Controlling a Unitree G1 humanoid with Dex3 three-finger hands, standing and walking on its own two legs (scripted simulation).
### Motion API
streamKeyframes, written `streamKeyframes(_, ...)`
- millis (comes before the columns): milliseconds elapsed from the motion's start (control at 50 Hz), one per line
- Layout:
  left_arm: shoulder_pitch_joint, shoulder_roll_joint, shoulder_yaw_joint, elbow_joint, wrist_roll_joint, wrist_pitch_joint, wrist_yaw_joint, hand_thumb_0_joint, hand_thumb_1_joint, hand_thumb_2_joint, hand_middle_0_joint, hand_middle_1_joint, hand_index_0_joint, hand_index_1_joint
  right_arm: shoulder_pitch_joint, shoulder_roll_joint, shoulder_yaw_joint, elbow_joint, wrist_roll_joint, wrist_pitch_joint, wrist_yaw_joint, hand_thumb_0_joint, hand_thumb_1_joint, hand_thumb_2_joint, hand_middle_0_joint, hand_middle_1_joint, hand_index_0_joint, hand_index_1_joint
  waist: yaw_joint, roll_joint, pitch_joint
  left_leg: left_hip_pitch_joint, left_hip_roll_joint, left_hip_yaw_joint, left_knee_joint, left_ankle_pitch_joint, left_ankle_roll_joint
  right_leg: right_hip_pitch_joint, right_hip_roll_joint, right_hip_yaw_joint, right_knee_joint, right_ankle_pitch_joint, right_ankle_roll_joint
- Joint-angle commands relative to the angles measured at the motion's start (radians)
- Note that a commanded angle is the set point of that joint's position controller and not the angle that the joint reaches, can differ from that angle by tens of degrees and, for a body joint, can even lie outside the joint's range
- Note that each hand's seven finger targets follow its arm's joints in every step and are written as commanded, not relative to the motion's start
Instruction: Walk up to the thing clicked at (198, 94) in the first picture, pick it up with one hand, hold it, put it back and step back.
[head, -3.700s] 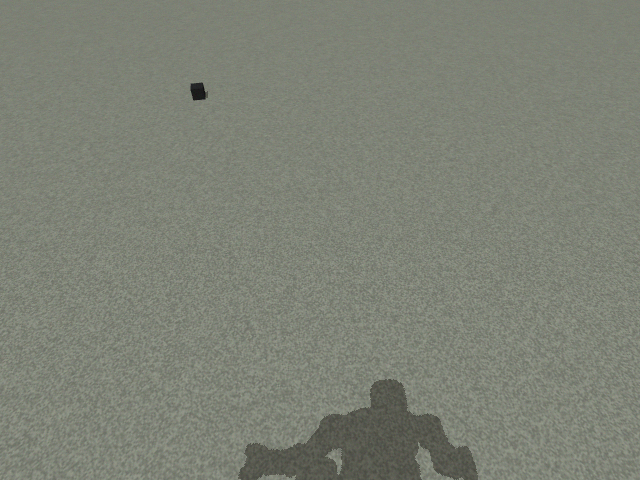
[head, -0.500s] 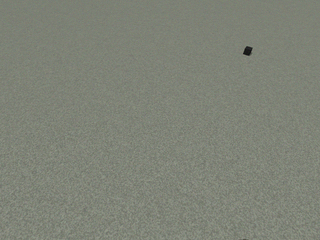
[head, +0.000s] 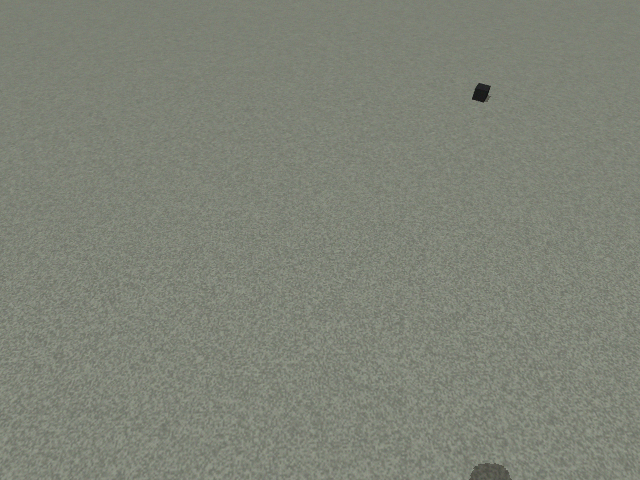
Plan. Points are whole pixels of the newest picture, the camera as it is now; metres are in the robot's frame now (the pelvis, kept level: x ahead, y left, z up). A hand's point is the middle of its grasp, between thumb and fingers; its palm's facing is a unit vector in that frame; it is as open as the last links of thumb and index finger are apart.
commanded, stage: stand
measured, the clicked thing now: (481, 92) +2.31 -0.97 -0.74
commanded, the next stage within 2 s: none
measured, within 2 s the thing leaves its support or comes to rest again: neither
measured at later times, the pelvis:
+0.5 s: pelvis +0.01 +0.00 +0.00, yaw +0 degrees
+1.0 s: pelvis +0.02 +0.00 +0.00, yaw +0 degrees
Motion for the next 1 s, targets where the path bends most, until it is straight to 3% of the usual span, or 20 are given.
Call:
streamKeyframes(0,-0.036,0.221,0.04,-0.059,0.002,-0.017,0.013,0.0,0.9,0.9,-0.2,-0.3,-0.2,-0.3,-0.051,-0.216,-0.035,-0.061,0.001,-0.026,-0.014,0.0,-0.9,-0.9,0.2,0.3,0.2,0.3,0.006,-0.018,-0.116,0.018,0.093,-0.054,-0.033,0.181,0.048,0.043,-0.11,0.08,-0.054,0.122,-0.032)
streamKeyframes(80,-0.039,0.218,0.04,-0.059,0.003,-0.013,0.013,0.0,0.9,0.9,-0.2,-0.3,-0.2,-0.3,-0.047,-0.218,-0.034,-0.059,0.0,-0.022,-0.014,0.0,-0.9,-0.9,0.2,0.3,0.2,0.3,0.001,-0.011,-0.091,0.007,0.093,-0.054,-0.047,0.132,0.045,0.022,-0.105,0.081,-0.064,0.064,-0.031)
streamKeyframes(180,-0.035,0.219,0.042,-0.063,0.002,-0.016,0.013,0.0,0.9,0.9,-0.2,-0.3,-0.2,-0.3,-0.046,-0.214,-0.032,-0.06,0.001,-0.027,-0.015,0.0,-0.9,-0.9,0.2,0.3,0.2,0.3,0.003,-0.014,-0.104,0.033,0.1,-0.049,-0.039,0.205,0.045,0.038,-0.11,0.086,-0.054,0.142,-0.033)
streamKeyframes(260,-0.044,0.216,0.042,-0.068,0.004,-0.013,0.013,0.0,0.9,0.9,-0.2,-0.3,-0.2,-0.3,-0.048,-0.217,-0.031,-0.06,-0.001,-0.025,-0.016,0.0,-0.9,-0.9,0.2,0.3,0.2,0.3,-0.002,0.002,-0.087,0.012,0.096,-0.045,-0.051,0.147,0.045,0.03,-0.107,0.087,-0.063,0.093,-0.03)
streamKeyframes(380,-0.034,0.216,0.044,-0.065,0.004,-0.012,0.011,0.0,0.9,0.9,-0.2,-0.3,-0.2,-0.3,-0.053,-0.213,-0.029,-0.065,0.0,-0.026,-0.014,0.0,-0.9,-0.9,0.2,0.3,0.2,0.3,0.001,-0.006,-0.091,0.033,0.097,-0.047,-0.054,0.151,0.047,0.017,-0.102,0.082,-0.062,0.088,-0.031)
streamKeyframes(520,-0.028,0.214,0.045,-0.069,0.003,-0.014,0.012,0.0,0.9,0.9,-0.2,-0.3,-0.2,-0.3,-0.044,-0.219,-0.03,-0.068,-0.001,-0.024,-0.016,0.0,-0.9,-0.9,0.2,0.3,0.2,0.3,0.001,-0.004,-0.105,0.034,0.097,-0.039,-0.043,0.174,0.047,0.041,-0.108,0.085,-0.062,0.129,-0.032)
streamKeyframes(580,-0.031,0.22,0.048,-0.072,0.001,-0.014,0.014,0.0,0.9,0.9,-0.2,-0.3,-0.2,-0.3,-0.04,-0.209,-0.028,-0.071,0.0,-0.025,-0.017,0.0,-0.9,-0.9,0.2,0.3,0.2,0.3,0.0,-0.016,-0.119,0.04,0.099,-0.039,-0.039,0.241,0.045,0.061,-0.111,0.081,-0.045,0.193,-0.035)
streamKeyframes(720,-0.024,0.211,0.047,-0.072,0.005,-0.009,0.013,0.0,0.9,0.9,-0.2,-0.3,-0.2,-0.3,-0.037,-0.215,-0.028,-0.071,-0.001,-0.022,-0.02,0.0,-0.9,-0.9,0.2,0.3,0.2,0.3,0.001,-0.002,-0.101,0.028,0.095,-0.037,-0.048,0.182,0.045,0.05,-0.105,0.078,-0.057,0.138,-0.032)
streamKeyframes(840,-0.017,0.21,0.048,-0.074,0.004,-0.012,0.015,0.0,0.9,0.9,-0.2,-0.3,-0.2,-0.3,-0.035,-0.217,-0.031,-0.077,0.001,-0.022,-0.02,0.0,-0.9,-0.9,0.2,0.3,0.2,0.3,0.001,-0.016,-0.12,0.056,0.101,-0.035,-0.027,0.254,0.049,0.065,-0.111,0.077,-0.049,0.214,-0.033)
streamKeyframes(980,-0.024,0.215,0.051,-0.077,0.004,-0.01,0.015,0.0,0.9,0.9,-0.2,-0.3,-0.2,-0.3,-0.032,-0.212,-0.029,-0.083,-0.001,-0.019,-0.021,0.0,-0.9,-0.9,0.2,0.3,0.2,0.3,0.0,-0.015,-0.094,0.034,0.099,-0.033,-0.039,0.203,0.05,0.061,-0.108,0.078,-0.057,0.162,-0.034)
